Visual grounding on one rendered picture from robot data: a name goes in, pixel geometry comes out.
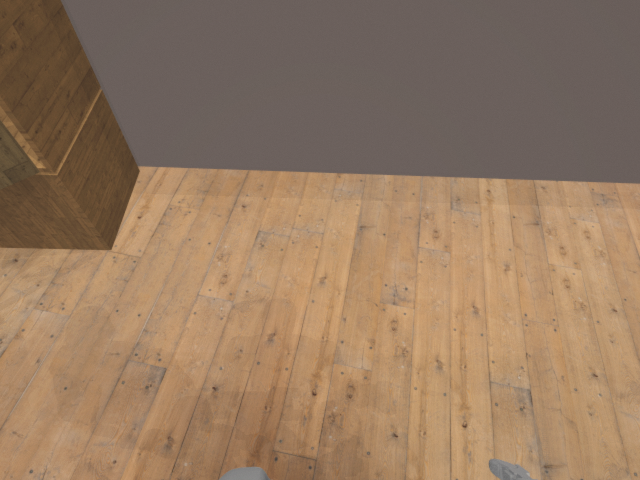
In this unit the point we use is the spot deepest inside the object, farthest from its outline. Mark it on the right robot hand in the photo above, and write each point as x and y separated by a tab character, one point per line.
507	471

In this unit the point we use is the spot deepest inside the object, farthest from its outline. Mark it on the cupboard door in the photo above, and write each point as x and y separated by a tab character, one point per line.
15	164

